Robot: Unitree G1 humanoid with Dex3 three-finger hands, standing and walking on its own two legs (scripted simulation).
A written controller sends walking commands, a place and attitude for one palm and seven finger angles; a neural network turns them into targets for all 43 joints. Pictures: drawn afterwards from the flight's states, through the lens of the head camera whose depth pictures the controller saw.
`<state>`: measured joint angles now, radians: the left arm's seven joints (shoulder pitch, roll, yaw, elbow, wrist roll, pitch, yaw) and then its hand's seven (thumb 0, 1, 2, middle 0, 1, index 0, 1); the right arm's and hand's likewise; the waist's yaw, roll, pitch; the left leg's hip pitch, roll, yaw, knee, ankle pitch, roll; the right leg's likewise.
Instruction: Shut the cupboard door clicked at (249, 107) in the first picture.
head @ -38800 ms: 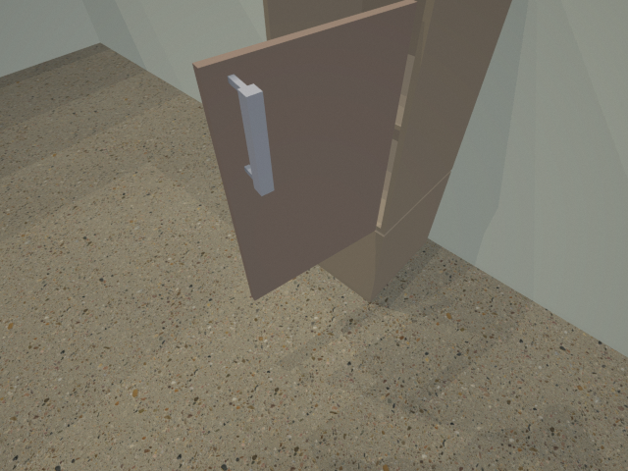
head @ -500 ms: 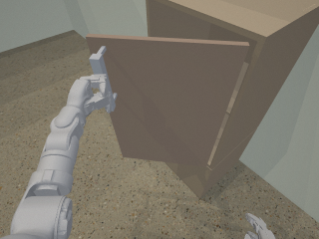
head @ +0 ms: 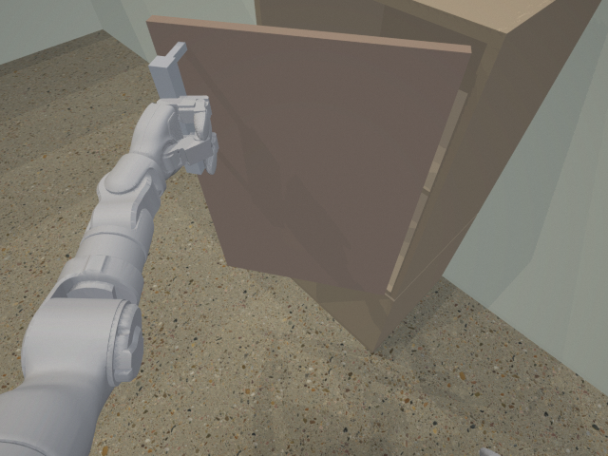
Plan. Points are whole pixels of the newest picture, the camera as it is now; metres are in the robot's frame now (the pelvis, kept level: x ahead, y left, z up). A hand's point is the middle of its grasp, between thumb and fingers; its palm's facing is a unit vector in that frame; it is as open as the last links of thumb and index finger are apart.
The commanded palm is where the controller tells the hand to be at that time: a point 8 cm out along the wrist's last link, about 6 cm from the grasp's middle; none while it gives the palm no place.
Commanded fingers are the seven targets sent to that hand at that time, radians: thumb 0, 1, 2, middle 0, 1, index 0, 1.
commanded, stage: push the door shut along its arc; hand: left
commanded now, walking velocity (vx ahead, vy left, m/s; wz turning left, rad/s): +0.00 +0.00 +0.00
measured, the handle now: (188, 112) +0.55 +0.15 +0.15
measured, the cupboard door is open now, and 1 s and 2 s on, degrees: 34 24 15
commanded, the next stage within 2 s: pull the fist back off the door in 0.94 s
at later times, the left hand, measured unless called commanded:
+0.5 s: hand (257, 112) +0.52 +0.05 +0.17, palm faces -0.37 -0.93 +0.00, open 3.1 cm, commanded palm +0.53 +0.11 +0.16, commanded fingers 0.00 0.90 0.90 -1.30 -1.50 -1.30 -1.50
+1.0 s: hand (268, 102) +0.55 +0.04 +0.17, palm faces -0.44 -0.90 -0.01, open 3.1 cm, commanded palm +0.59 +0.07 +0.16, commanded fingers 0.00 0.90 0.90 -1.30 -1.50 -1.30 -1.50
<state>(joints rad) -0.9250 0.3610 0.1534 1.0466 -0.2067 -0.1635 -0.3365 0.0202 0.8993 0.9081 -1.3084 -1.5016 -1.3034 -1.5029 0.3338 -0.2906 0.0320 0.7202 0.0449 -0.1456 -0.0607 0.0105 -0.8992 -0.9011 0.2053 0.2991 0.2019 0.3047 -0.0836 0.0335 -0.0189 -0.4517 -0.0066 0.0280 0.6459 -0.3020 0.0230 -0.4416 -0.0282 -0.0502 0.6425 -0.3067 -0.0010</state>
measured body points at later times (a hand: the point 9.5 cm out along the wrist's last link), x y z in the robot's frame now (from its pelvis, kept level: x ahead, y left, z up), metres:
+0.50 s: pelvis +0.00 -0.01 -0.01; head +0.09 -0.02 +0.43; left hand +0.54 +0.11 +0.17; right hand +0.00 -0.29 -0.13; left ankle +0.01 +0.10 -0.72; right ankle +0.01 -0.12 -0.72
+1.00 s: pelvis +0.01 -0.01 -0.02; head +0.13 -0.01 +0.41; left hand +0.57 +0.09 +0.17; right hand -0.02 -0.30 -0.13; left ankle +0.01 +0.10 -0.72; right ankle +0.01 -0.12 -0.72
